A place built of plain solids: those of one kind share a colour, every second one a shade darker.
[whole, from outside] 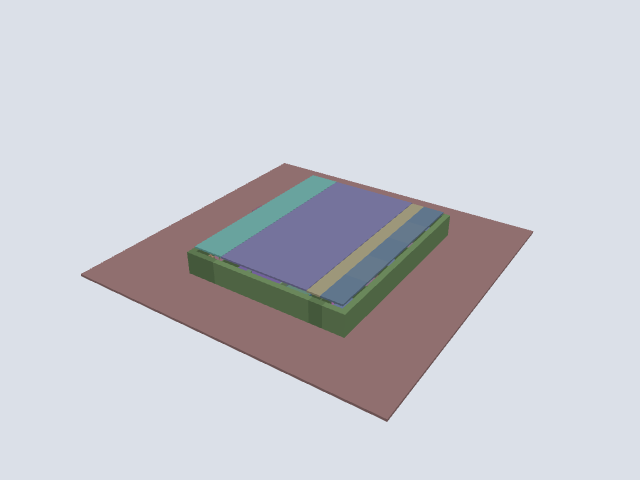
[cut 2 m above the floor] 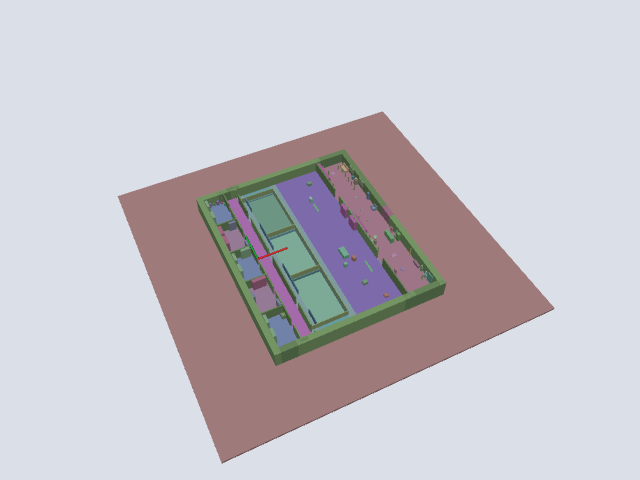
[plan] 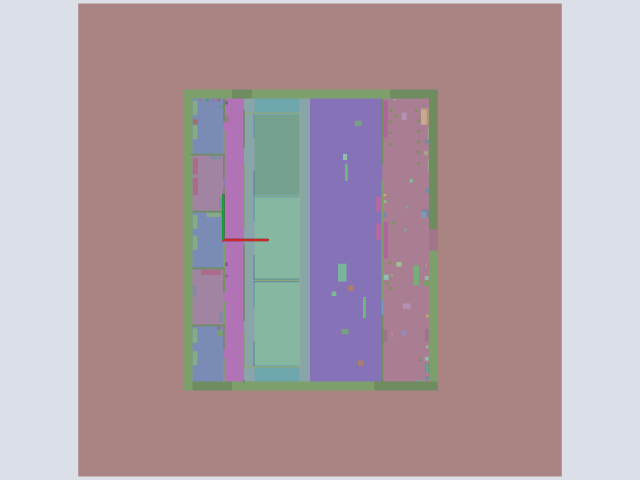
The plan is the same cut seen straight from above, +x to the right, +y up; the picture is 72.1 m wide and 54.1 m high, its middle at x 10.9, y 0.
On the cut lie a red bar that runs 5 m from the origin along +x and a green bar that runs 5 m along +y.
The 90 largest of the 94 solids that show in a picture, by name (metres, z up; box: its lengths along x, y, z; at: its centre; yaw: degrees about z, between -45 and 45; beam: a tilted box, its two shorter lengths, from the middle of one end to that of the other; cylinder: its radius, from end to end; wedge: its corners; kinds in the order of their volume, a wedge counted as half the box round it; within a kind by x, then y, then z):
{
 "ground_under_all_1": {"box": [54.5, 53.31, 0.4], "at": [10.9, 0.0, -0.75]},
 "wall_1": {"box": [1.0, 8.22, 3.92], "at": [-3.97, -12.84, 1.36]},
 "wall_2": {"box": [1.0, 8.22, 3.92], "at": [-3.97, -6.42, 1.36]},
 "wall_3": {"box": [1.0, 8.22, 3.92], "at": [-3.97, 0.0, 1.36]},
 "wall_4": {"box": [1.0, 8.22, 3.92], "at": [-3.97, 6.42, 1.36]},
 "wall_5": {"box": [1.0, 8.22, 3.92], "at": [-3.97, 12.84, 1.36]},
 "wall_6": {"box": [5.45, 1.0, 3.92], "at": [-1.75, -16.45, 1.36]},
 "wall_7": {"box": [3.85, 0.2, 3.92], "at": [-1.75, -9.63, 1.36]},
 "wall_8": {"box": [3.85, 0.2, 3.92], "at": [-1.75, -3.21, 1.36]},
 "wall_9": {"box": [3.85, 0.2, 3.92], "at": [-1.75, 3.21, 1.36]},
 "wall_10": {"box": [3.85, 0.2, 3.92], "at": [-1.75, 9.63, 1.36]},
 "wall_11": {"box": [5.45, 1.0, 3.92], "at": [-1.75, 16.45, 1.36]},
 "wall_12": {"box": [0.2, 2.84, 3.92], "at": [0.08, -14.73, 1.36]},
 "wall_13": {"box": [0.2, 2.84, 3.92], "at": [0.08, -10.95, 1.36]},
 "wall_14": {"box": [0.2, 5.47, 3.92], "at": [0.08, -9.63, 1.36]},
 "wall_15": {"box": [0.2, 2.84, 3.92], "at": [0.08, -8.31, 1.36]},
 "wall_16": {"box": [0.2, 2.84, 3.92], "at": [0.08, -4.53, 1.36]},
 "wall_17": {"box": [0.2, 5.47, 3.92], "at": [0.08, -3.21, 1.36]},
 "wall_18": {"box": [0.2, 2.84, 3.92], "at": [0.08, 8.31, 1.36]},
 "wall_19": {"box": [0.2, 2.84, 3.92], "at": [0.08, 10.95, 1.36]},
 "wall_20": {"box": [0.2, 2.84, 3.92], "at": [0.08, 14.73, 1.36]},
 "wall_21": {"box": [0.2, 2.84, 3.92], "at": [0.08, 14.73, 1.36]},
 "wall_22": {"box": [4.05, 1.0, 3.92], "at": [1.21, -16.45, 1.36]},
 "wall_23": {"box": [4.05, 1.0, 3.92], "at": [1.21, 16.45, 1.36]},
 "wall_24": {"box": [0.2, 4.4, 3.92], "at": [2.33, -12.46, 1.36]},
 "wall_25": {"box": [0.2, 8.67, 3.92], "at": [2.33, -4.82, 1.36]},
 "wall_26": {"box": [0.2, 7.37, 3.92], "at": [2.33, 4.95, 1.36]},
 "wall_27": {"box": [0.2, 4.32, 3.92], "at": [2.33, 12.49, 1.36]},
 "wall_28": {"box": [17.4, 1.0, 3.92], "at": [10.13, -16.45, 1.36]},
 "wall_29": {"box": [17.4, 1.0, 3.92], "at": [10.13, 16.45, 1.36]},
 "wall_30": {"box": [0.2, 7.69, 3.92], "at": [17.93, -12.31, 1.36]},
 "wall_31": {"box": [0.2, 13.52, 3.92], "at": [17.93, 0.0, 1.36]},
 "wall_32": {"box": [0.2, 7.69, 3.92], "at": [17.93, 12.31, 1.36]},
 "wall_33": {"box": [7.15, 1.0, 3.92], "at": [20.61, -16.45, 1.36]},
 "wall_34": {"box": [7.15, 1.0, 3.92], "at": [20.61, 16.45, 1.36]},
 "wall_35": {"box": [1.0, 15.75, 3.92], "at": [23.68, -9.08, 1.36]},
 "wall_36": {"box": [1.0, 15.75, 3.92], "at": [23.68, 9.08, 1.36]},
 "floor_yard_1": {"box": [8.15, 32.1, 1.12], "at": [13.86, 0.0, -0.04]},
 "floor_lobby_1": {"box": [5.35, 32.1, 1.12], "at": [20.61, 0.0, -0.04]},
 "ceil_hall_1": {"box": [15.6, 32.1, 0.3], "at": [10.13, 0.0, 4.02]},
 "floor_plot_1": {"box": [5.05, 9.35, 0.6], "at": [6.05, -9.43, -0.3]},
 "floor_plot_2": {"box": [5.05, 9.1, 0.6], "at": [6.05, 0.2, -0.3]},
 "floor_plot_3": {"box": [5.05, 8.95, 0.86], "at": [6.05, 9.62, -0.17]},
 "floor_walkway_1": {"box": [1.2, 32.1, 1.12], "at": [2.93, 0.0, -0.04]},
 "floor_walkway_2": {"box": [1.2, 32.1, 1.12], "at": [9.18, 0.0, -0.04]},
 "floor_back_corridor_1": {"box": [2.25, 32.1, 1.12], "at": [1.21, 0.0, -0.04]},
 "floor_store_1": {"box": [3.65, 6.42, 1.12], "at": [-1.75, -12.84, -0.04]},
 "floor_store_2": {"box": [3.65, 6.42, 1.12], "at": [-1.75, 0.0, -0.04]},
 "floor_store_3": {"box": [3.65, 6.42, 1.12], "at": [-1.75, 12.84, -0.04]},
 "floor_office_1": {"box": [3.65, 6.42, 1.12], "at": [-1.75, -6.42, -0.04]},
 "floor_office_2": {"box": [3.65, 6.42, 1.12], "at": [-1.75, 6.42, -0.04]},
 "ceil_lobby_1": {"box": [5.35, 32.1, 0.3], "at": [20.61, 0.0, 4.07]},
 "floor_baulk_1": {"box": [5.05, 1.95, 1.12], "at": [6.05, -15.07, -0.04]},
 "floor_baulk_2": {"box": [5.05, 0.4, 1.12], "at": [6.05, -4.55, -0.04]},
 "floor_baulk_3": {"box": [5.05, 0.4, 1.12], "at": [6.05, 4.95, -0.04]},
 "floor_baulk_4": {"box": [5.05, 1.95, 1.12], "at": [6.05, 15.07, -0.04]},
 "ceil_back_corridor_1": {"box": [2.25, 32.1, 0.3], "at": [1.21, 0.0, 3.92]},
 "ceil_store_1": {"box": [3.65, 6.42, 0.3], "at": [-1.75, -12.84, 3.92]},
 "ceil_store_2": {"box": [3.65, 6.42, 0.3], "at": [-1.75, 0.0, 3.92]},
 "ceil_store_3": {"box": [3.65, 6.42, 0.3], "at": [-1.75, 12.84, 3.92]},
 "ceil_office_1": {"box": [3.65, 6.42, 0.3], "at": [-1.75, -6.42, 3.92]},
 "ceil_office_2": {"box": [3.65, 6.42, 0.3], "at": [-1.75, 6.42, 3.92]},
 "shelves_store_1": {"box": [0.5, 1.6, 2.0], "at": [-3.19, -13.33, 1.52]},
 "shelves_store_2": {"box": [0.5, 1.6, 2.0], "at": [-3.19, -10.78, 1.52]},
 "shelves_store_3": {"box": [0.5, 1.6, 2.0], "at": [-3.19, -0.29, 1.52]},
 "shelves_store_4": {"box": [0.5, 1.6, 2.0], "at": [-3.19, 2.06, 1.52]},
 "shelves_store_5": {"box": [0.5, 1.6, 2.0], "at": [-3.19, 12.15, 1.52]},
 "shelves_store_6": {"box": [0.5, 1.6, 2.0], "at": [-3.19, 14.9, 1.52]},
 "shelves_store_7": {"box": [1.6, 0.5, 2.0], "at": [-1.07, 2.83, 1.52]},
 "door_leaf_1": {"box": [0.97, 2.4, 4.39], "at": [23.7, 0.0, 1.59]},
 "lockers_lobby_1": {"box": [0.5, 4.15, 1.8], "at": [18.31, -0.03, 1.42]},
 "lockers_lobby_2": {"box": [0.5, 4.15, 1.8], "at": [18.31, 13.62, 1.42]},
 "rail_far_1": {"box": [0.12, 28.72, 2.17], "at": [8.64, 0.0, 0.48]},
 "cabinets_office_1": {"box": [0.6, 1.9, 2.0], "at": [-3.14, 6.03, 1.52]},
 "cabinets_office_2": {"box": [0.6, 1.9, 2.0], "at": [-3.14, 8.33, 1.52]},
 "cabinets_office_3": {"box": [2.2, 0.6, 2.0], "at": [-1.37, -3.64, 1.52]},
 "rail_baulk_1": {"box": [6.15, 0.12, 2.17], "at": [5.51, -14.3, 0.48]},
 "rail_baulk_2": {"box": [6.15, 0.12, 2.17], "at": [5.51, 14.3, 0.48]},
 "rail_baulk_3": {"box": [5.05, 0.12, 2.17], "at": [6.06, -4.55, 0.48]},
 "rail_baulk_4": {"box": [5.05, 0.12, 2.17], "at": [6.06, 4.95, 0.48]},
 "cabinets_hall_1": {"box": [0.6, 1.85, 2.0], "at": [17.5, 0.97, 1.52]},
 "cabinets_hall_2": {"box": [0.6, 1.7, 2.0], "at": [17.5, 4.05, 1.52]},
 "shelf_office_1": {"box": [1.2, 0.4, 1.8], "at": [-0.87, 9.3, 1.42]},
 "shelf_office_2": {"box": [0.4, 1.2, 1.8], "at": [-0.25, -8.68, 1.42]},
 "step_cable_cover_1": {"box": [0.3, 1.95, 1.16], "at": [13.87, 7.61, -0.02]},
 "step_cable_cover_2": {"box": [0.3, 2.4, 1.15], "at": [15.9, -7.61, -0.03]},
 "console_hall_1": {"box": [0.95, 2.0, 0.79], "at": [13.4, -3.68, 0.91]},
 "desk_lobby_1": {"box": [0.6, 2.25, 1.05], "at": [21.75, -3.98, 1.04]},
 "rail_end_1": {"box": [0.12, 3.04, 2.17], "at": [3.47, -6.13, 0.48]},
 "step_strewn_mat_1": {"box": [0.88, 0.59, 1.15], "at": [20.67, -7.45, -0.03]}
}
